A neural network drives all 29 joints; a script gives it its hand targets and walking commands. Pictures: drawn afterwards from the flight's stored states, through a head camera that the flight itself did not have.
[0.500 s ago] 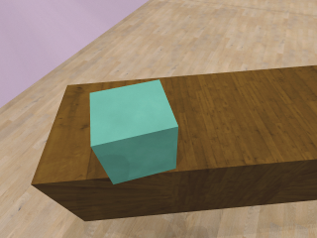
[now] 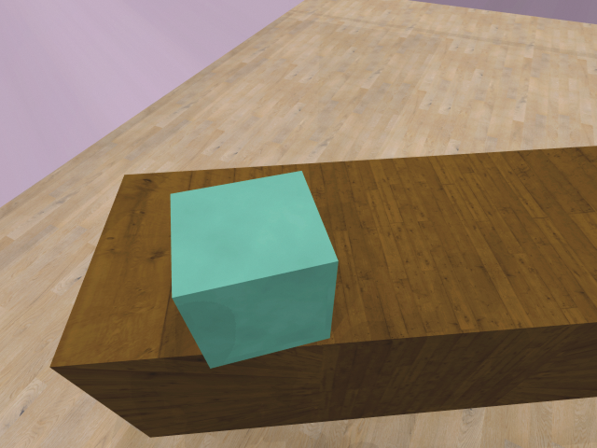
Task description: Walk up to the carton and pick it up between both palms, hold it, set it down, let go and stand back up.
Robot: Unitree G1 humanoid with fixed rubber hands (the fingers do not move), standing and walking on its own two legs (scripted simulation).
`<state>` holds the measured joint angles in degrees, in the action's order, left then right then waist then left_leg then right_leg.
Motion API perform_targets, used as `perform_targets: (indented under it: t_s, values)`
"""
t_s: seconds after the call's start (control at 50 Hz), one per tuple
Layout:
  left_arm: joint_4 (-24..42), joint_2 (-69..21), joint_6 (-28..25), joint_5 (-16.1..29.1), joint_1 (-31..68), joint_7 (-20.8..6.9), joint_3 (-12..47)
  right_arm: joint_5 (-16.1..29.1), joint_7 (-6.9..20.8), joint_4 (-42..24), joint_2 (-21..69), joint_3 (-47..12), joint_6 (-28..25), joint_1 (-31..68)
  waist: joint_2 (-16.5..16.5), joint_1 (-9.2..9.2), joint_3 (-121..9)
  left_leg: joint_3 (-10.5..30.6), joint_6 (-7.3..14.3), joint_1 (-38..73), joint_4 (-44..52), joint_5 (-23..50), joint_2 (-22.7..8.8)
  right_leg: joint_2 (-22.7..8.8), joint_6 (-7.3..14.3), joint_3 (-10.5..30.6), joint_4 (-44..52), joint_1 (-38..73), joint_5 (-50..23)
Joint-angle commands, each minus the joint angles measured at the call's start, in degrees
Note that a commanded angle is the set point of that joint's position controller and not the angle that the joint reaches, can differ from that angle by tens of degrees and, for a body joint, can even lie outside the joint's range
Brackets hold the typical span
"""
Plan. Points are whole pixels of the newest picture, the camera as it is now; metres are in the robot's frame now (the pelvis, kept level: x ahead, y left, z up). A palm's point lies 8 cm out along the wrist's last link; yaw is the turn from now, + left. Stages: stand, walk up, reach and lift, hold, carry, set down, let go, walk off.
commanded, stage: walk up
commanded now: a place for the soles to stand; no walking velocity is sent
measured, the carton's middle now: (255, 270) +0.43 +0.08 -0.06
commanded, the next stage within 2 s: reach and lift in 0.92 s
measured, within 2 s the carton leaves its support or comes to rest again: neither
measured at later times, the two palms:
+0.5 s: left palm out of the picture -0.01 +0.21 -0.13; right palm out of the picture -0.04 -0.25 -0.14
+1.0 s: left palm out of the picture +0.00 +0.21 -0.15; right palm out of the picture +0.02 -0.26 -0.15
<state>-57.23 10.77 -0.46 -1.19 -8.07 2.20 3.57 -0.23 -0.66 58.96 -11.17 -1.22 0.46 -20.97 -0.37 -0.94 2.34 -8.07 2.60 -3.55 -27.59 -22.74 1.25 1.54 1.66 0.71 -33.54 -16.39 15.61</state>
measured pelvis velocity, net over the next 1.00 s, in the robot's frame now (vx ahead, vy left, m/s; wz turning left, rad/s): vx -0.02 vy -0.03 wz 0.12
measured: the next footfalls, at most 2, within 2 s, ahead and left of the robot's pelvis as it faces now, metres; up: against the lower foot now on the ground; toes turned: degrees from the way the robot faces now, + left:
none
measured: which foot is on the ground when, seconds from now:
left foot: down 0.00-1.00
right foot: down 0.00-1.00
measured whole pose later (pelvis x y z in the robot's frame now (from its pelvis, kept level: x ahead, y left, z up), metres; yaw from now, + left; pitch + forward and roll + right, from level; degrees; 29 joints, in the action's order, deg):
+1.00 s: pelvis -0.02 -0.03 -0.01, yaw +7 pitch +2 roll +0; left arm -53.5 13.3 20.7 2.5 -8.2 -0.3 2.4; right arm -3.2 2.4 60.6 -9.6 3.1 8.4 -11.0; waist 1.1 -0.8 2.5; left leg -1.3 -0.1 -15.7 -38.3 -24.4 -0.1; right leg 0.6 4.0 -6.7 -37.9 -23.4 16.4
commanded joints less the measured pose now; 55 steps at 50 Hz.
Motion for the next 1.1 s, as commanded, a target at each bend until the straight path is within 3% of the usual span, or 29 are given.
perform_targets:
  t_s: [0.0, 0.08, 0.1, 0.14, 0.16, 0.24, 0.3, 0.32, 0.34, 0.36, 0.42, 0.44, 0.52, 0.56, 0.64, 0.68, 0.74, 0.82, 0.84, 0.9, 0.92, 0.94, 0.96, 0.98, 1.02, 1.04, 1.06, 1.08]
  values:
    - [1.69, 7.61, -1.33, 0.04, -1.47, 0.38, -1.68, -0.09, -0.47, -0.23, -7.81, 1.63, -0.84, -5.57, 1.67, 1.17, -1.24, 7.03, 0.28, -2.77, 4.34, 22.76, -8.61, -6.35, 2.57, 5.69, 4.32, 4.93, -21.48]
    - [0.26, 7.15, -1.27, 0.25, -1.25, 0.2, -1.28, -0.21, -0.48, 0.37, -6.94, 1.42, -0.85, -5.59, -0.67, 1.15, -0.14, 8.32, -0.3, -2.9, 6.19, 19.31, -8.26, -6.99, 2.84, 6.59, 6.01, 3.9, -18.12]
    - [-0.03, 7.58, -1.26, 0.31, -1.17, 0.15, -1.45, -0.34, -0.55, 1.1, -6.88, 1.42, -0.89, -5.85, 1.96, 1.16, 0.45, 8.35, -0.21, -2.6, 6.45, 19.32, -8.32, -7.12, 2.71, 5.89, 6.27, 3.54, -18.34]
    - [-0.61, 7.16, -1.28, 0.28, -1.02, 0.09, -1.15, -0.28, -0.51, 1.43, -6.81, 1.18, -1.0, -5.86, 1.89, 0.88, 0.3, 8.6, 0.19, -3.15, 6.89, 16.58, -8.25, -7.01, 2.57, 5.84, 7.48, 4.61, -16.16]
    - [-0.73, 6.99, -1.29, 0.17, -1.31, 0.05, -1.08, -0.33, -0.45, 1.36, -7.24, 1.32, -1.05, -5.32, -0.24, 0.97, 0.56, 8.55, 0.32, -3.29, 7.18, 15.45, -7.97, -7.15, 2.43, 6.3, 7.88, 4.2, -15.55]
    - [-2.2, 7.8, -1.39, 0.35, -2.09, -0.07, -1.12, -0.31, -0.48, 3.02, -6.24, 0.98, -1.12, -5.93, 1.16, 0.63, 3.52, 9.11, 0.39, -4.14, 7.71, 11.85, -7.85, -7.44, 2.37, 6.77, 10.04, 2.96, -12.39]
    - [-2.72, 6.75, -1.48, 0.19, -3.13, -0.11, -0.84, -0.35, -0.59, 3.66, -6.76, 1.12, -1.38, -6.04, -0.3, 0.76, 1.59, 9.29, 0.56, -4.08, 8.54, 10.26, -7.8, -7.33, 2.04, 6.48, 10.99, 4.8, -10.5]
    - [-2.58, 7.42, -1.3, 0.1, -2.71, -0.16, -0.88, 0.03, -0.66, 3.54, -6.46, 0.71, -1.44, -6.14, 1.22, 0.45, 2.31, 9.76, 0.54, -4.7, 8.98, 9.43, -7.87, -6.96, 1.91, 5.83, 11.22, 4.97, -9.55]
    - [-3.22, 7.26, -1.35, 0.43, -3.64, -0.2, -0.77, -0.28, -0.76, 4.07, -6.8, 0.69, -1.48, -5.78, 0.53, 0.87, 2.48, 9.6, 0.83, -4.11, 8.88, 8.18, -7.76, -7.07, 1.7, 6.56, 12.16, 3.69, -7.96]
    - [-3.69, 7.29, -1.37, 0.41, -3.58, -0.23, -0.76, -0.15, -0.77, 3.83, -6.3, 0.5, -1.39, -5.14, 1.4, 0.63, 4.7, 9.91, 0.76, -4.93, 8.67, 8.59, -7.86, -7.39, 1.89, 6.85, 12.52, 2.74, -8.46]
    - [-4.2, 7.47, -1.46, 0.38, -4.52, -0.22, -0.94, -0.26, -0.79, 4.85, -5.98, 0.06, -1.68, -5.75, -0.54, 0.96, 3.0, 9.93, 0.53, -5.55, 9.38, 8.28, -7.53, -7.24, 1.75, 6.0, 12.56, 5.6, -8.42]
    - [-4.52, 7.48, -1.55, 0.44, -4.77, -0.2, -0.91, -0.2, -0.87, 4.9, -5.74, 0.04, -1.78, -5.52, 1.04, 1.11, 3.3, 10.03, 0.73, -5.37, 9.16, 9.55, -7.88, -7.26, 1.89, 5.76, 12.6, 4.96, -9.76]
    - [-5.3, 6.99, -1.73, 0.47, -5.74, -0.15, -1.0, 0.09, -1.0, 5.63, -5.61, -0.02, -1.87, -5.3, 1.26, 1.03, 2.74, 10.49, 0.35, -5.28, 8.07, 10.14, -7.71, -7.83, 2.27, 5.54, 13.21, 5.7, -10.42]
    - [-5.64, 6.56, -1.51, 0.35, -7.06, -0.18, -0.95, 0.06, -1.03, 5.96, -5.53, -0.17, -1.83, -5.45, -1.01, 1.55, 3.13, 10.63, 0.68, -5.84, 8.49, 9.0, -7.61, -7.79, 1.94, 5.09, 13.41, 5.79, -8.48]
    - [-5.92, 6.66, -1.49, 0.54, -7.76, -0.08, -1.17, 0.01, -1.18, 6.39, -5.23, -0.39, -1.7, -5.49, 1.22, 1.53, 4.44, 11.04, 0.5, -7.2, 7.98, 7.79, -7.4, -8.07, 2.15, 5.42, 14.34, 5.39, -6.78]
    - [-6.01, 6.91, -1.53, 0.2, -8.11, -0.13, -1.39, -0.17, -1.16, 6.7, -4.75, -0.26, -1.79, -5.53, -0.59, 1.38, 4.5, 11.14, 0.56, -6.89, 7.75, 8.54, -7.36, -8.12, 2.06, 5.35, 14.22, 5.52, -6.92]
    - [-6.04, 6.55, -1.66, -0.02, -8.26, -0.18, -1.24, -0.28, -1.17, 6.54, -5.66, -0.02, -2.02, -5.52, 0.96, 0.72, 3.98, 11.67, 0.7, -6.72, 7.47, 10.02, -7.45, -8.4, 1.83, 4.63, 14.16, 5.91, -8.83]
    - [-5.9, 6.58, -1.78, -0.16, -7.96, -0.04, -1.36, -0.52, -1.38, 6.74, -5.38, -0.03, -2.24, -5.29, 0.41, 0.8, 2.4, 12.18, 0.47, -6.85, 7.43, 12.73, -7.61, -9.03, 2.22, 4.13, 13.18, 8.35, -12.77]
    - [-5.95, 6.33, -1.73, 0.06, -8.08, 0.03, -1.25, -0.46, -1.33, 6.87, -5.06, -0.11, -2.24, -5.17, -0.93, 1.35, 2.36, 12.37, 0.44, -6.75, 7.4, 12.78, -7.62, -8.38, 2.04, 3.68, 13.34, 8.47, -11.87]
    - [-5.83, 6.3, -1.57, 0.23, -8.37, -0.18, -1.48, -0.23, -1.36, 6.97, -4.51, -0.27, -2.19, -5.29, 0.76, 0.83, 3.54, 12.33, 0.21, -7.96, 6.87, 10.6, -7.46, -8.47, 1.94, 3.34, 14.66, 7.9, -8.14]
    - [12.2, 15.79, 11.94, 5.3, 37.92, -3.25, -3.86, -6.23, 1.26, -9.94, -6.22, 8.52, -1.08, 50.67, 5.3, 0.14, -1.05, 8.59, -1.41, -35.86, -3.42, 2.11, -6.33, -5.28, 0.81, -0.82, -2.24, 0.55, 4.83]
    - [11.88, 13.11, 21.58, 5.35, 23.72, -2.88, -2.08, -6.04, 3.33, -9.91, -8.52, 8.53, 4.38, 36.82, 4.81, -0.39, -1.33, 5.07, -1.07, -40.3, -6.84, -2.6, -5.46, -6.02, 0.99, 0.5, -5.83, 11.4, 8.15]
    - [22.26, 12.37, 28.21, 4.95, 23.03, -2.48, -3.05, -3.61, 4.39, -16.42, -8.85, 8.07, 8.22, 34.28, 3.3, 0.56, -10.95, 5.24, -2.09, -39.83, -8.38, 1.62, -5.45, -6.7, 1.18, 1.37, -8.12, 15.62, 1.97]
    - [28.18, 12.24, 32.44, 3.82, 21.45, -1.87, -5.32, -1.48, 5.11, -20.41, -8.86, 7.51, 10.39, 31.44, 0.04, 2.62, -15.87, 4.52, -3.93, -39.44, -10.3, 3.76, -5.15, -6.82, 0.79, 1.79, -10.22, 17.35, -4.17]
    - [32.76, 13.35, 37.66, 0.06, 18.14, -2.13, -8.97, 3.03, 5.23, -18.61, -8.71, 3.95, 12.57, 25.91, -3.43, 2.7, -19.72, 3.57, -6.4, -36.11, -15.6, 16.58, -5.98, -5.38, 0.93, -0.59, -15.07, 14.71, -21.2]
    - [33.57, 11.66, 39.55, -1.93, 14.27, -3.07, -9.65, 5.55, 4.85, -15.83, -8.49, 2.89, 13.6, 22.22, -5.5, 1.01, -19.25, 4.37, -6.9, -31.96, -17.04, 25.81, -6.35, -3.82, 1.38, -2.35, -16.83, 12.19, -27.05]
    - [33.34, 10.16, 41.44, -4.03, 8.63, -4.3, -10.96, 7.32, 4.04, -12.39, -9.26, 1.47, 14.71, 17.57, -5.02, 0.63, -17.74, 4.81, -7.07, -27.48, -17.41, 32.49, -6.21, -2.65, 1.59, -2.87, -15.08, 11.73, -29.97]
    - [33.15, 8.78, 42.91, -5.62, 4.89, -6.15, -12.0, 8.76, 3.02, -11.19, -9.69, -0.02, 15.37, 15.75, -4.98, 0.22, -16.26, 5.29, -7.21, -24.34, -16.54, 29.85, -5.86, -2.52, 2.17, -2.49, -11.91, 11.37, -26.96]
